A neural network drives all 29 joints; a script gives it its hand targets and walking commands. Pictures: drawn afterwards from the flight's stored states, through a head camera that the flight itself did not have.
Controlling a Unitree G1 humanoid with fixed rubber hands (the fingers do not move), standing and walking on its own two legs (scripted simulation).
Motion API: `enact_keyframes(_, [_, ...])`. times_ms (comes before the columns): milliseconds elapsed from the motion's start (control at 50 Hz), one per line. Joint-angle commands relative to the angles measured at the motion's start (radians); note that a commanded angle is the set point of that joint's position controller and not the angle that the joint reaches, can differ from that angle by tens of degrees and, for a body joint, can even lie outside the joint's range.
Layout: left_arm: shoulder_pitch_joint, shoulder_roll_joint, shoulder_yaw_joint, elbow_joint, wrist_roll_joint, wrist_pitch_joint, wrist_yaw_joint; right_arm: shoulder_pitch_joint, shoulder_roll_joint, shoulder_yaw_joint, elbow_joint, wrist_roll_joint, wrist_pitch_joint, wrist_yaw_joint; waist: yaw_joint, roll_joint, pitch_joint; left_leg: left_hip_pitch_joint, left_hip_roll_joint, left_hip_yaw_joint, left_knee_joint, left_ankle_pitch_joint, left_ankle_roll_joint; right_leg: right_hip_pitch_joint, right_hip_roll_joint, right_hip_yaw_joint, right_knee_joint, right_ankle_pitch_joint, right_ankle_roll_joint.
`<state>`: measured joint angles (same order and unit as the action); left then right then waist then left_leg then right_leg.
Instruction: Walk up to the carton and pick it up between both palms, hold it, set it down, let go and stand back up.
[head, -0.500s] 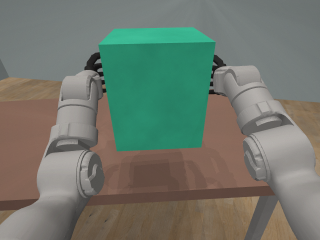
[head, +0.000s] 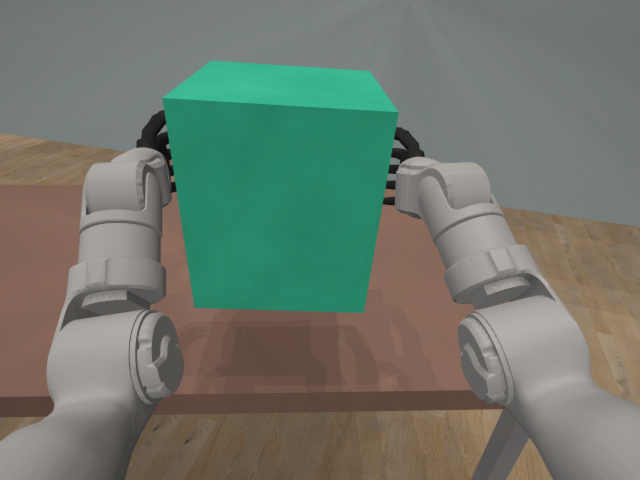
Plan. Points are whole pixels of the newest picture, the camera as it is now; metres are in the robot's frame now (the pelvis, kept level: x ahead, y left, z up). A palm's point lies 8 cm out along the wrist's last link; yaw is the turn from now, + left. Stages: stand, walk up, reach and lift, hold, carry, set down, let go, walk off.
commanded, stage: hold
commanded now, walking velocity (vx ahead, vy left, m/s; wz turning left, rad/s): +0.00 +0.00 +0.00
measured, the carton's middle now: (285, 184) +0.40 +0.02 +0.26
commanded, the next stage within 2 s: none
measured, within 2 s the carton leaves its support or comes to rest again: neither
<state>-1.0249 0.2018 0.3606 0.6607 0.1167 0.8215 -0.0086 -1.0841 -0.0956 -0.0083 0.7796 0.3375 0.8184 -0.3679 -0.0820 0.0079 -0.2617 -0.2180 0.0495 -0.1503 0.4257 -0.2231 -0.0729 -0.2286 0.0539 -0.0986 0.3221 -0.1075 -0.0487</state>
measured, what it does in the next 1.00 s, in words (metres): stands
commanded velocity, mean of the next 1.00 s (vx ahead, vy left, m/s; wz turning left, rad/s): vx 0.00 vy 0.00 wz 0.00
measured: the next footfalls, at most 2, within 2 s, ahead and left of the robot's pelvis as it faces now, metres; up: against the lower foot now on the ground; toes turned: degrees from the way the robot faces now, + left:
none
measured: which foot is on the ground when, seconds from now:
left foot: down 0.00-1.00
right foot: down 0.00-1.00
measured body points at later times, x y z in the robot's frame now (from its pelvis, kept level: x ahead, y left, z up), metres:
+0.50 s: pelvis +0.01 +0.05 +0.00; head -0.12 +0.07 +0.43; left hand +0.38 +0.17 +0.33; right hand +0.36 -0.13 +0.32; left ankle +0.01 +0.17 -0.74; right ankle +0.04 -0.08 -0.74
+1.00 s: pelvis -0.02 +0.00 +0.00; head -0.10 -0.02 +0.44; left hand +0.39 +0.14 +0.32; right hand +0.38 -0.16 +0.28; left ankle +0.01 +0.16 -0.74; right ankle +0.04 -0.08 -0.74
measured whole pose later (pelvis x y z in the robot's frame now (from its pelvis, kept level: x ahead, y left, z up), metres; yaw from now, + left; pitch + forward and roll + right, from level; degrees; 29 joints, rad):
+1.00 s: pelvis -0.02 +0.00 +0.00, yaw -2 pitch +3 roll +0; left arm -1.16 0.18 0.39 0.80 0.11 0.78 0.07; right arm -1.24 -0.18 0.04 0.99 0.31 0.75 -0.25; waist -0.03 0.07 -0.27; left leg -0.29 0.04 -0.12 0.42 -0.19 -0.03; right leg -0.33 0.05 -0.07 0.34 -0.08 -0.05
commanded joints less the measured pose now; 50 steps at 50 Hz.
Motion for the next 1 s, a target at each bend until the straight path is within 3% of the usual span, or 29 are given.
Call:
enact_keyframes(0, [-1.020, -0.750, -0.497, -0.527, -0.274, -0.067, -0.089, -1.140, 0.695, 0.239, -0.701, 0.320, -0.146, 0.189, -0.023, 0.173, -0.637, -0.031, -0.121, 0.066, -0.009, 0.352, -0.037, 0.484, 0.014, 0.114, 0.059, 0.388, 0.101])
enact_keyframes(60, [-0.918, -0.737, -0.445, -0.423, -0.186, -0.011, -0.078, -1.011, 0.580, 0.186, -0.491, 0.300, -0.103, 0.213, -0.027, 0.207, -0.409, -0.048, -0.106, 0.066, -0.040, 0.287, -0.046, 0.402, 0.029, 0.104, 0.045, 0.254, 0.072])
enact_keyframes(120, [-0.859, -0.714, -0.381, -0.295, -0.106, 0.028, -0.111, -0.929, 0.489, 0.093, -0.293, 0.247, -0.078, 0.238, -0.032, 0.194, -0.202, -0.121, -0.101, 0.062, -0.096, 0.120, -0.053, 0.378, 0.023, 0.105, 0.033, 0.131, 0.047])
enact_keyframes(180, [-0.906, -0.731, -0.388, -0.256, -0.120, 0.021, -0.132, -1.008, 0.472, 0.058, -0.290, 0.236, -0.096, 0.260, -0.028, 0.188, -0.195, -0.169, -0.093, 0.061, -0.115, 0.075, -0.063, 0.379, 0.032, 0.099, 0.045, 0.123, 0.034])
enact_keyframes(220, [-0.959, -0.780, -0.432, -0.293, -0.164, 0.000, -0.118, -1.084, 0.485, 0.066, -0.337, 0.255, -0.125, 0.273, -0.030, 0.201, -0.290, -0.144, -0.084, 0.050, -0.097, 0.145, -0.080, 0.388, 0.047, 0.090, 0.060, 0.196, 0.027])
enact_keyframes(300, [-0.996, -0.846, -0.462, -0.352, -0.186, -0.026, -0.073, -1.102, 0.481, 0.087, -0.306, 0.285, -0.152, 0.301, -0.032, 0.227, -0.381, -0.031, -0.067, 0.028, -0.056, 0.308, -0.107, 0.362, 0.073, 0.075, 0.061, 0.285, 0.012])
enact_keyframes(360, [-0.962, -0.834, -0.416, -0.297, -0.156, -0.018, -0.059, -1.057, 0.443, 0.064, -0.207, 0.268, -0.150, 0.314, -0.030, 0.197, -0.296, -0.057, -0.054, 0.022, -0.077, 0.259, -0.102, 0.347, 0.071, 0.074, 0.054, 0.247, 0.009])
enact_keyframes(440, [-0.932, -0.806, -0.354, -0.206, -0.121, -0.013, -0.066, -1.074, 0.443, 0.044, -0.151, 0.247, -0.162, 0.324, -0.003, 0.129, -0.219, -0.120, -0.059, 0.031, -0.112, 0.163, -0.069, 0.354, 0.064, 0.073, 0.045, 0.190, 0.015])
enact_keyframes(580, [-1.036, -0.817, -0.351, -0.225, -0.158, -0.059, -0.041, -1.210, 0.553, 0.093, -0.245, 0.261, -0.209, 0.334, 0.051, 0.053, -0.334, -0.091, -0.082, 0.053, -0.095, 0.160, -0.025, 0.332, 0.055, 0.074, 0.018, 0.134, 0.029])
enact_keyframes(660, [-1.072, -0.798, -0.340, -0.231, -0.182, -0.073, -0.030, -1.213, 0.598, 0.104, -0.257, 0.251, -0.210, 0.329, 0.056, 0.022, -0.373, -0.098, -0.090, 0.065, -0.099, 0.110, 0.001, 0.316, 0.041, 0.081, 0.002, 0.079, 0.041])
enact_keyframes(760, [-1.093, -0.719, -0.279, -0.153, -0.189, -0.086, -0.042, -1.195, 0.630, 0.073, -0.212, 0.206, -0.197, 0.311, 0.051, -0.036, -0.348, -0.143, -0.106, 0.082, -0.109, -0.007, 0.043, 0.281, 0.002, 0.107, -0.035, -0.068, 0.070])
enact_keyframes(880, [-1.080, -0.622, -0.205, -0.042, -0.197, -0.114, -0.067, -1.257, 0.688, 0.098, -0.316, 0.184, -0.196, 0.270, 0.076, -0.114, -0.450, -0.137, -0.142, 0.090, -0.059, 0.024, 0.086, 0.287, -0.048, 0.163, -0.077, -0.163, 0.120])
enact_keyframes(920, [-1.067, -0.593, -0.183, -0.029, -0.199, -0.125, -0.075, -1.284, 0.721, 0.126, -0.387, 0.191, -0.194, 0.253, 0.093, -0.143, -0.513, -0.140, -0.152, 0.086, -0.036, 0.065, 0.100, 0.326, -0.068, 0.188, -0.087, -0.136, 0.142])
enact_keyframes(980, [-1.046, -0.589, -0.203, -0.069, -0.212, -0.135, -0.088, -1.264, 0.748, 0.158, -0.462, 0.213, -0.185, 0.226, 0.080, -0.140, -0.583, -0.147, -0.149, 0.075, -0.029, 0.104, 0.093, 0.420, -0.085, 0.209, -0.066, 0.001, 0.160])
